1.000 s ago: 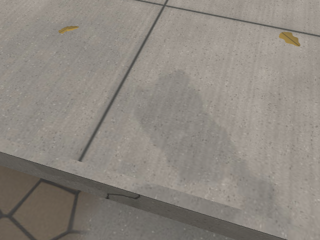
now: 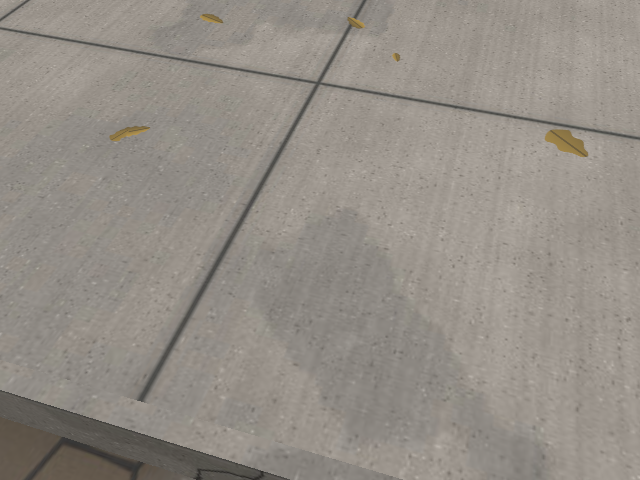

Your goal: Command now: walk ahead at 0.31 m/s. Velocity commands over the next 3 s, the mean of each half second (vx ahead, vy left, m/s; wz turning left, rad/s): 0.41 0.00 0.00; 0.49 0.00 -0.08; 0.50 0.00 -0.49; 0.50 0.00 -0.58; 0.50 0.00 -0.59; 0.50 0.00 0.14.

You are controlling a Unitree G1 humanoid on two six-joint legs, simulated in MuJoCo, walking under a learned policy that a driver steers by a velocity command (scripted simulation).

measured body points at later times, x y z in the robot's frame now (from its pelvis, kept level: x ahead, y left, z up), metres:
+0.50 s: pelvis +0.19 -0.04 +0.00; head +0.20 -0.05 +0.45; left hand +0.22 +0.22 -0.14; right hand +0.22 -0.28 -0.16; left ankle +0.11 +0.09 -0.62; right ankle +0.21 -0.10 -0.74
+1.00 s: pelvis +0.49 +0.02 +0.05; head +0.54 +0.01 +0.49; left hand +0.46 +0.26 -0.09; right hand +0.68 -0.17 -0.07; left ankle +0.60 +0.09 -0.59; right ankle +0.29 -0.11 -0.52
